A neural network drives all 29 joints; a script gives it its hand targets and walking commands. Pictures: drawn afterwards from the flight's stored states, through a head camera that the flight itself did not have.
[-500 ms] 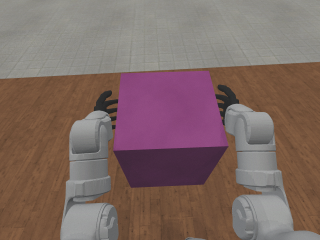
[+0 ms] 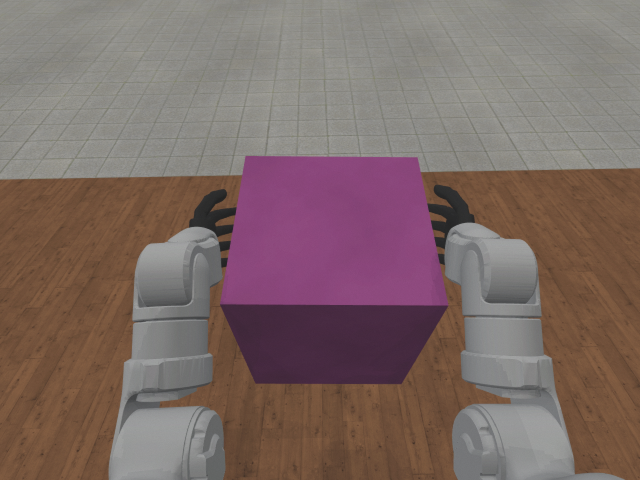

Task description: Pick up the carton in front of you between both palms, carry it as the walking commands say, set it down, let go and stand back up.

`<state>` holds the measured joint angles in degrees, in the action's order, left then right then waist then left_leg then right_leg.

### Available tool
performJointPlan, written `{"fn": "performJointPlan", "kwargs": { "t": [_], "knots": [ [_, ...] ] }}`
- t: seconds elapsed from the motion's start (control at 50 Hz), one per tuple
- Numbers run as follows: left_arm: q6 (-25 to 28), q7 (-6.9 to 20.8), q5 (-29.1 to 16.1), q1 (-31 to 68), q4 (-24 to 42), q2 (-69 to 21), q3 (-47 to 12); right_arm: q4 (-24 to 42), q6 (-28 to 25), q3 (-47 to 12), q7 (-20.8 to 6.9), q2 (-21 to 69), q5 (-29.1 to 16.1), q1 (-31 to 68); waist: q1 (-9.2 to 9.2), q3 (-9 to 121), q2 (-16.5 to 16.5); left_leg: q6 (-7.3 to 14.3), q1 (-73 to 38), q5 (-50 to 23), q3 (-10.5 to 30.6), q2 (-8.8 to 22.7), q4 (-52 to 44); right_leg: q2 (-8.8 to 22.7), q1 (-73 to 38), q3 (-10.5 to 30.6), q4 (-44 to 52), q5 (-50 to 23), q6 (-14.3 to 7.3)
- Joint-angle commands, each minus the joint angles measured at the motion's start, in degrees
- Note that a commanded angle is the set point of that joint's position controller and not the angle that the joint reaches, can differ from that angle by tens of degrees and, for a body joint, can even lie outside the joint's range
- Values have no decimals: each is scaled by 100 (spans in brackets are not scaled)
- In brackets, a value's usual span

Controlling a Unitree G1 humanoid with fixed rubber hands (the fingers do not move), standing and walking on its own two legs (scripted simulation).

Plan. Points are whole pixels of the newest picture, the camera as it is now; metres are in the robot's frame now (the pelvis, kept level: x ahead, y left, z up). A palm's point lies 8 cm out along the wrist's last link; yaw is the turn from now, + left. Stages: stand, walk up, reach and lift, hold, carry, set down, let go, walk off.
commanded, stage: carry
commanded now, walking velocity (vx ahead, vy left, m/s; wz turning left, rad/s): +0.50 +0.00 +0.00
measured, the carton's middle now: (329, 279) +0.35 +0.02 +0.06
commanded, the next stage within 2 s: none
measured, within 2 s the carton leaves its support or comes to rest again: neither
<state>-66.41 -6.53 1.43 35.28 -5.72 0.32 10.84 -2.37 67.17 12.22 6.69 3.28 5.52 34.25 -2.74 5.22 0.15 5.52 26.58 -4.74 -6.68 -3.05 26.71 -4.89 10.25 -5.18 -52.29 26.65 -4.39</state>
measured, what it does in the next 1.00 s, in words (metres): goes down: right foot 0.04 m lower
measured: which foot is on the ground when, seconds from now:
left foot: down 0.00-0.50, up 0.52-1.00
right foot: down 0.00-0.00, up 0.02-0.48, down 0.50-1.00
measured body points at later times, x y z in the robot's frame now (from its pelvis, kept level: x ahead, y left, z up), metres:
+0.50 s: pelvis +0.30 -0.01 -0.04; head +0.30 -0.01 +0.41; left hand +0.66 +0.14 +0.10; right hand +0.66 -0.16 +0.10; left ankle +0.10 +0.05 -0.71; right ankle +0.41 -0.06 -0.77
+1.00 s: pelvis +0.58 +0.00 -0.06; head +0.60 +0.00 +0.39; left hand +0.94 +0.18 +0.06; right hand +0.96 -0.12 +0.06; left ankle +0.72 +0.08 -0.78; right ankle +0.41 -0.06 -0.76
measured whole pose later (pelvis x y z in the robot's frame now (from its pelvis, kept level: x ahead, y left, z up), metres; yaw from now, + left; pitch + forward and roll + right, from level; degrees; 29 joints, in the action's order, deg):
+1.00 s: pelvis +0.58 +0.00 -0.06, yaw +1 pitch +5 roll +0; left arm -66.2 -7.3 2.1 35.4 -5.2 -1.1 10.6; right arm -0.4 68.0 12.8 7.0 2.4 4.6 33.7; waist -4.6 4.5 0.8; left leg 4.8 31.0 -7.9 -5.3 -1.4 26.3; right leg -5.1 7.2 -3.8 -36.6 25.7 -6.0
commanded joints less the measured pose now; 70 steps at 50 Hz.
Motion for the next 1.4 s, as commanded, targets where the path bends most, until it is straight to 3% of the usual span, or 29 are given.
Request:
{"fn": "performJointPlan", "kwargs": {
  "t": [0.0, 0.02, 0.04, 0.08, 0.12, 0.22, 0.36, 0.4, 0.44, 0.46, 0.48, 0.5, 0.52, 0.54, 0.6, 0.76, 0.92, 0.94, 0.98, 1.0, 1.02, 1.04, 1.06, 1.08, 1.1, 1.12, 1.16, 1.28, 1.38],
  "knots": [
    [-52, 1472, -2289, 3710, 72, -6147, -3740, -376, -28, -3390, -1211, 5090, -1889, 3086, 802, 3008, 1470, 1663, -5156, -3034, 3780, 2733, 648, -86, 3399, 607, -3378, 1126, 404],
    [-18, 1431, -2254, 3807, 204, -6186, -3679, -395, -63, -3524, -1270, 5397, -2099, 3174, 749, 2924, 1071, 1682, -4732, -806, 3990, 2512, 224, 153, 3797, 798, -3430, 807, 217],
    [38, 1384, -2245, 4033, 391, -6255, -3663, -139, -114, -3705, -1341, 5792, -2387, 3563, 685, 2491, 394, 1345, -3883, 166, 3621, 2135, -72, 391, 3698, 783, -2914, 355, 123],
    [147, 1262, -2135, 4136, 629, -6423, -3580, 320, -187, -4009, -1440, 6306, -2853, 4393, 453, 2066, -18, 966, -2653, 336, 2985, 1886, -417, 625, 3092, 750, -1970, -135, 168],
    [217, 1154, -2020, 3981, 764, -6458, -3582, 516, -262, -4169, -1455, 6492, -3112, 4517, 424, 2020, 217, 767, -2244, 72, 2571, 1705, -549, 660, 2772, 579, -1425, -354, 274],
    [349, 1009, -1833, 3453, 928, -6357, -3772, 564, -365, -4192, -1459, 6351, -3064, 3844, 658, 2260, 554, 503, -3327, -2453, 1775, 1434, -78, 650, 3392, 334, -267, -1535, 328],
    [220, 965, -1875, 3515, 1352, -5820, -4000, 759, -295, -4231, -1412, 5736, -2913, 3519, 965, 1849, 636, 277, -3763, -2584, 1123, 828, 404, 193, 2950, -150, 2003, -3230, 106],
    [89, 997, -1813, 3404, 1223, -5584, -3894, 591, -206, -4173, -1399, 5542, -2848, 3388, 885, 1767, 647, 245, -3485, -2316, 1010, 838, 766, 157, 2205, -153, 2682, -3731, -37],
    [-24, 1038, -1696, 3221, 946, -5363, -3688, 390, -111, -4125, -1407, 5448, -2824, 3437, 453, 1941, 573, 45, -2963, -2511, 718, 823, 1777, 134, 822, -315, 3145, -3983, -167],
    [-67, 1066, -1641, 3209, 825, -5288, -3575, 272, -74, -4085, -1411, 5411, -2816, 3512, 157, 2133, 390, -92, -2266, -1749, 495, 714, 2682, 385, -271, -158, 3220, -4281, -187],
    [-110, 1097, -1622, 3152, 655, -5193, -3425, 179, -39, -4013, -1411, 5365, -2797, 3672, 84, 2394, -254, -157, -1006, 822, 406, 467, 3679, 1337, -1512, 839, 2319, -6109, -180],
    [-145, 1106, -1581, 3305, 440, -5010, -3269, -49, 62, -3926, -1395, 5535, -2825, 3720, 79, 2830, -1510, -456, 802, 4038, 566, -196, 4971, 2647, -3170, 2864, 1685, -7315, -1028],
    [-163, 1148, -1665, 3242, 261, -5077, -3206, -50, 108, -3842, -1351, 5455, -2775, 3736, -113, 3219, -1539, -406, 1705, 4222, 840, -183, 5916, 3005, -3422, 3919, 2137, -4630, -1837],
    [-151, 1207, -1883, 3443, 379, -5457, -3338, 84, 107, -3820, -1317, 5525, -2744, 4017, -141, 2854, -945, -257, 1868, 3799, 947, 125, 5712, 2529, -2749, 3728, 2562, -2981, -1581],
    [-111, 1358, -2460, 4533, 874, -6281, -3747, 256, 43, -3705, -1202, 5907, -2600, 4249, 86, 2072, -122, -276, 1277, 2994, 906, 469, 4412, 2037, -924, 2676, 3046, -2663, -1027],
    [79, 1449, -2687, 4353, 1142, -6537, -3899, 461, -182, -3847, -984, 5997, -2272, 3748, -70, 2242, -589, -399, 1838, 1473, 530, 507, 2805, 1597, -1732, 1544, 2570, -5549, -572],
    [15, 1445, -2425, 3614, 733, -6051, -3852, 387, -36, -3927, -1034, 5469, -2136, 3420, -449, 1785, -585, -159, 1115, -301, -18, -2, 137, 1047, -2134, 928, 1915, -5535, -437],
    [16, 1456, -2397, 3573, 596, -6042, -3834, 258, -18, -3870, -1071, 5425, -2100, 3361, -373, 1764, -627, -60, 633, -470, -35, -47, -162, 1056, -1905, 850, 1675, -5503, -396],
    [23, 1497, -2398, 3629, 340, -6112, -3825, -46, -17, -3679, -1131, 5357, -2000, 3217, 141, 2011, -520, 79, -1077, -922, -137, -24, -674, 983, -1132, 459, 527, -5453, -149],
    [41, 1519, -2392, 3726, 236, -6133, -3821, -175, -28, -3557, -1167, 5285, -1949, 3143, 422, 2194, -238, 75, -2292, -1414, 256, 445, -427, 818, -173, 292, -389, -4289, 0],
    [48, 1539, -2387, 3761, 106, -6154, -3753, -343, -20, -3398, -1204, 5219, -1926, 3058, 399, 2475, 442, 76, -3578, -3724, 1451, 1566, 677, 510, 1210, 102, -1281, -1022, 109],
    [-8, 1517, -2378, 3878, -66, -6346, -3733, -500, -60, -3248, -1216, 5126, -1813, 3190, 730, 3000, 1673, 1399, -5021, -3507, 3449, 2696, 762, -167, 2968, 441, -2961, 1043, 451],
    [15, 1492, -2333, 3892, -1, -6347, -3660, -608, -80, -3323, -1263, 5337, -1956, 3107, 709, 3124, 1344, 1587, -4852, -1022, 4016, 2610, 331, 86, 3485, 713, -3304, 914, 241],
    [63, 1457, -2359, 4162, 177, -6422, -3670, -409, -135, -3479, -1322, 5679, -2206, 3429, 683, 2685, 924, 1345, -4179, 88, 3720, 2175, 11, 254, 3620, 727, -3047, 572, 133],
    [121, 1404, -2354, 4334, 346, -6548, -3664, -106, -178, -3645, -1377, 5971, -2460, 3845, 626, 2382, 322, 1098, -3554, 483, 3361, 1991, -170, 438, 3513, 719, -2653, 186, 119],
    [167, 1334, -2310, 4355, 481, -6608, -3645, 155, -214, -3814, -1417, 6213, -2682, 4271, 516, 2163, 173, 997, -2993, 387, 3080, 1898, -288, 565, 3336, 727, -2230, -47, 146],
    [226, 1200, -2199, 4196, 686, -6623, -3620, 432, -275, -4034, -1435, 6469, -3002, 4516, 411, 2139, 249, 816, -2397, 368, 2703, 1759, -456, 674, 2877, 650, -1658, -216, 238],
    [363, 1009, -1893, 3491, 899, -6429, -3777, 611, -373, -4180, -1449, 6332, -3061, 3881, 659, 2348, 547, 557, -3379, -2343, 1857, 1497, -21, 687, 3527, 359, -421, -1415, 346],
    [325, 961, -1865, 3571, 1281, -6046, -3961, 836, -363, -4294, -1446, 5965, -3029, 3789, 866, 2018, 599, 346, -3700, -2676, 1331, 1009, 235, 385, 3359, 51, 1095, -2684, 181]
  ]
}}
